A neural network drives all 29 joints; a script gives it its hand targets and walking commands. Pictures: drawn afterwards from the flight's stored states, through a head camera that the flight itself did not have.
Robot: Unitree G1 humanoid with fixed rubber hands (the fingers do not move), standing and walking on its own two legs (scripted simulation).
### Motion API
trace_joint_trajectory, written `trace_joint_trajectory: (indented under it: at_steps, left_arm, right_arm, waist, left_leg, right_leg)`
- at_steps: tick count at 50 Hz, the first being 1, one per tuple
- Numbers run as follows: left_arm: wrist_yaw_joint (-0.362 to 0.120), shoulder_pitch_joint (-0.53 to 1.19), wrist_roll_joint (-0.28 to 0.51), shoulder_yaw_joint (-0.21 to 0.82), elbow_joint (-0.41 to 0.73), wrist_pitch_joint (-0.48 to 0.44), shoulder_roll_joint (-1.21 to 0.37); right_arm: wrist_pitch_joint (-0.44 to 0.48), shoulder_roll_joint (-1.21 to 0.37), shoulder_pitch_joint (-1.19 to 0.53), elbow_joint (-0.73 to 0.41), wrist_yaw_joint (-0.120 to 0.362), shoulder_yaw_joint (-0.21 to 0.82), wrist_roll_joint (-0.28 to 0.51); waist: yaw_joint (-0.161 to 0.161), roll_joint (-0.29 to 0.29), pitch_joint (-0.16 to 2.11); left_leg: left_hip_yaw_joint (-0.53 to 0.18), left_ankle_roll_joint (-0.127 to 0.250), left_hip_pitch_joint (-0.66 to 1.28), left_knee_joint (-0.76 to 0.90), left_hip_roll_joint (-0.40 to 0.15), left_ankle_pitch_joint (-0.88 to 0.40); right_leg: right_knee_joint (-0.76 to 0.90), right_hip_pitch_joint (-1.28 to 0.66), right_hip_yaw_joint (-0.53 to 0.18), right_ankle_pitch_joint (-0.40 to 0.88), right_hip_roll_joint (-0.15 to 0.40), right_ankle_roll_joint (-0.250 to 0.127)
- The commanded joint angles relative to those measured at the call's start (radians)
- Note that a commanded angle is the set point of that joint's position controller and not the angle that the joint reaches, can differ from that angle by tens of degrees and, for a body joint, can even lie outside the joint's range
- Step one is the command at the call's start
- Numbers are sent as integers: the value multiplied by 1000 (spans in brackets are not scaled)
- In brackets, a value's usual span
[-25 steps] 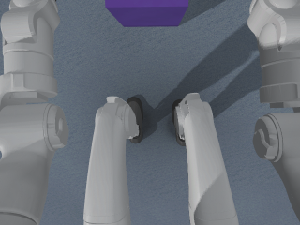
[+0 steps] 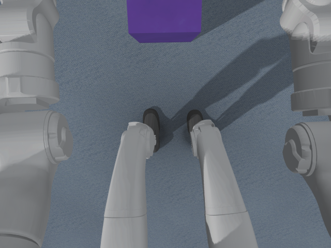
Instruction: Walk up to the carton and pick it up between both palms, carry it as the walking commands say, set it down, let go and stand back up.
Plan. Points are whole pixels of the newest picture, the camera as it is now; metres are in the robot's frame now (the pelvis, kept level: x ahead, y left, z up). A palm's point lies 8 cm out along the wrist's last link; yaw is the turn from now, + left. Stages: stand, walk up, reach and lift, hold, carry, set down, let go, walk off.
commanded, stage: let go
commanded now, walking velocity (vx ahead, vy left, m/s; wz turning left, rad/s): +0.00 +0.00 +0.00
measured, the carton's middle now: (164, 6) +0.61 +0.01 -0.53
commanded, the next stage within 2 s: stand in 1.30 s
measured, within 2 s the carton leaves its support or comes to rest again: neither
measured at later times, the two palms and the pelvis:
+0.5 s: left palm (39, 114) +0.35 +0.20 -0.06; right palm out of the picture +0.37 -0.29 -0.05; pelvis +0.01 -0.05 +0.05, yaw -1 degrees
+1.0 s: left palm out of the picture +0.16 +0.22 +0.03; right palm out of the picture +0.18 -0.26 +0.07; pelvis +0.01 +0.00 +0.11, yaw -1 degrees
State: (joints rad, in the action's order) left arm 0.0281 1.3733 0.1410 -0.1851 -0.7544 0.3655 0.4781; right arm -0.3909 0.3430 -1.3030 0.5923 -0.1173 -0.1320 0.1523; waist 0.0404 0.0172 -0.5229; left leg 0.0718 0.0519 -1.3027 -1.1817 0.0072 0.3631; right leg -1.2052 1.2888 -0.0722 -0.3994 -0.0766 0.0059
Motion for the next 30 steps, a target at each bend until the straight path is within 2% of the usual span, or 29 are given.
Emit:
trace_joint_trajectory:
  at_steps: [1, 2, 3, 4, 5, 6, 7, 8, 9, 10, 11, 12, 13, 14, 15, 16, 17, 18, 19, 20, 21, 23, 24, 25, 26, 27, 28, 29, 30]
  left_arm:
    - [9, -63, -123, -126, 238, -102, 71]
    - [14, -23, -117, -98, 328, -106, 62]
    - [21, -115, -121, -74, 371, -105, 52]
    - [19, -236, -81, -60, 411, -104, 29]
    - [26, -301, -107, -76, 509, -113, 23]
    - [30, -319, -98, -31, 526, -98, 70]
    - [22, -339, -81, -23, 539, -98, 69]
    - [11, -439, -90, -34, 512, -99, 34]
    - [4, -477, -69, -27, 587, -114, 13]
    - [0, -452, -40, 8, 596, -106, -3]
    - [-13, -647, -80, -21, 558, -98, 45]
    - [-12, -615, -33, 7, 577, -95, 46]
    - [-18, -605, -41, -24, 653, -103, 60]
    - [-31, -725, -56, -16, 614, -103, 78]
    - [-44, -679, -64, -19, 630, -100, 77]
    - [-56, -861, -77, 12, 556, -101, 13]
    - [-79, -904, -68, 15, 567, -110, 21]
    - [-83, -984, -86, 6, 628, -123, 16]
    - [-91, -1026, -100, -23, 508, -131, 16]
    - [-94, -934, -121, -39, 548, -154, 12]
    - [-101, -1006, -115, -17, 551, -173, -19]
    - [-112, -1015, -133, -29, 569, -202, 26]
    - [-123, -978, -101, -3, 499, -208, 19]
    - [-120, -1178, -138, 13, 556, -216, 0]
    - [-128, -1157, -127, 8, 492, -212, -16]
    - [-145, -1242, -93, 50, 460, -217, -60]
    - [-142, -1211, -109, 20, 503, -235, -51]
    - [-144, -1226, -123, 40, 468, -239, -78]
    - [-137, -1300, -118, 81, 430, -226, -121]
  right_arm:
    - [123, 113, 182, -143, 26, -153, -92]
    - [127, 103, 137, -239, 16, -126, -98]
    - [123, 101, 236, -257, 13, -100, -109]
    - [122, 92, 306, -305, 8, -125, -144]
    - [119, 65, 331, -389, 8, -66, -126]
    - [115, 119, 351, -457, 4, -63, -127]
    - [113, 83, 359, -489, 7, -18, -112]
    - [113, 44, 402, -485, 11, 18, -89]
    - [120, 47, 429, -533, 2, 7, -99]
    - [118, 60, 366, -552, 8, 7, -98]
    - [109, 27, 548, -598, 7, 40, -97]
    - [110, 63, 472, -649, 14, 35, -75]
    - [103, 90, 486, -701, 16, 30, -76]
    - [94, 60, 600, -651, 19, 42, -84]
    - [84, 29, 577, -646, 27, 77, -48]
    - [86, -22, 784, -524, 35, 71, -66]
    - [79, -45, 859, -452, 51, 91, -38]
    - [85, -34, 982, -469, 56, 77, -48]
    - [95, -66, 1011, -389, 59, 92, -21]
    - [110, -98, 926, -404, 64, 116, -11]
    - [132, -123, 1019, -400, 65, 111, -14]
    - [165, -63, 1019, -443, 69, 80, -29]
    - [178, -73, 941, -437, 74, 105, -6]
    - [186, -111, 1162, -462, 88, 129, -32]
    - [186, -112, 1138, -430, 88, 125, -19]
    - [199, -129, 1238, -380, 89, 160, -13]
    - [223, -102, 1157, -441, 93, 138, -31]
    - [222, -115, 1170, -378, 102, 148, -45]
    - [212, -111, 1276, -296, 121, 124, -64]
  waist:
    - [-94, -156, 2261]
    - [-80, -135, 2322]
    - [-85, -155, 2370]
    - [-85, -129, 2408]
    - [-160, -171, 2398]
    - [-109, -86, 2444]
    - [-99, -15, 2343]
    - [-144, -24, 2265]
    - [-144, -22, 2285]
    - [-104, -9, 2253]
    - [-145, 33, 2352]
    - [-124, 111, 2289]
    - [-133, 128, 2254]
    - [-128, 144, 2242]
    - [-135, 125, 2181]
    - [-95, 151, 1982]
    - [-103, 80, 1912]
    - [-95, 60, 1945]
    - [-121, 80, 1755]
    - [-132, 41, 1688]
    - [-93, 49, 1700]
    - [-98, 16, 1609]
    - [-81, 65, 1475]
    - [-85, 31, 1608]
    - [-78, 56, 1449]
    - [-58, 79, 1349]
    - [-79, 64, 1303]
    - [-95, 67, 1172]
    - [-62, 7, 1068]
  left_leg:
    - [-298, -29, 1763, -20, -19, -1316]
    - [-311, -39, 1752, -44, -27, -1343]
    - [-308, -34, 1845, -37, -36, -1385]
    - [-327, -11, 1985, -50, -55, -1482]
    - [-301, -24, 1973, -58, -64, -1467]
    - [-285, -31, 1846, -39, -53, -1380]
    - [-259, 0, 1658, -17, -45, -1237]
    - [-245, 7, 1479, 9, -30, -1189]
    - [-246, 16, 1399, 29, -19, -1143]
    - [-250, 14, 1392, 33, -21, -1113]
    - [-196, 13, 1348, 58, -7, -1028]
    - [-177, 25, 1176, 98, 25, -895]
    - [-170, 27, 1068, 120, 51, -802]
    - [-148, 25, 1088, 158, 51, -751]
    - [-119, 22, 968, 177, 60, -634]
    - [-119, 15, 934, 225, 63, -556]
    - [-98, 14, 889, 238, 66, -476]
    - [-104, 4, 994, 253, 70, -529]
    - [-105, 14, 870, 277, 67, -456]
    - [-107, 9, 782, 293, 66, -422]
    - [-112, 1, 804, 315, 73, -456]
    - [-92, -10, 721, 335, 77, -412]
    - [-95, 6, 633, 353, 77, -265]
    - [-106, 4, 824, 391, 77, -354]
    - [-92, -1, 800, 382, 72, -260]
    - [-91, -4, 771, 407, 61, -229]
    - [-89, 1, 791, 426, 57, -188]
    - [-90, 14, 841, 463, 54, -121]
    - [-96, 0, 917, 504, 38, -113]
  right_leg:
    - [212, 94, 107, 375, -42, 60]
    - [206, 78, 110, 430, -50, 46]
    - [221, 75, 112, 419, -48, 47]
    - [266, 135, 105, 395, -41, 52]
    - [282, 130, 81, 417, -41, 37]
    - [261, -105, 77, 534, -38, 20]
    - [246, -225, 57, 558, -25, 24]
    - [212, -335, 27, 688, -13, 32]
    - [200, -434, 4, 751, 1, 39]
    - [187, -402, 18, 664, 2, 40]
    - [208, -623, 1, 761, 10, 44]
    - [153, -773, -4, 788, 15, 57]
    - [146, -835, -28, 780, 21, 54]
    - [174, -893, -25, 737, 15, 59]
    - [183, -972, -22, 688, 21, 43]
    - [232, -965, -22, 696, 29, 33]
    - [253, -986, -27, 605, 39, 26]
    - [271, -1020, -15, 636, 37, 21]
    - [301, -1011, -48, 659, 57, 28]
    - [311, -1026, -63, 695, 65, 32]
    - [325, -1139, -66, 782, 77, 35]
    - [365, -1224, -99, 836, 92, 49]
    - [390, -1201, -127, 715, 108, 52]
    - [418, -1267, -80, 704, 101, 55]
    - [455, -1200, -122, 574, 117, 60]
    - [495, -1201, -149, 515, 127, 56]
    - [495, -1132, -97, 426, 113, 51]
    - [541, -1051, -78, 252, 108, 46]
    - [592, -960, -40, 136, 99, 26]
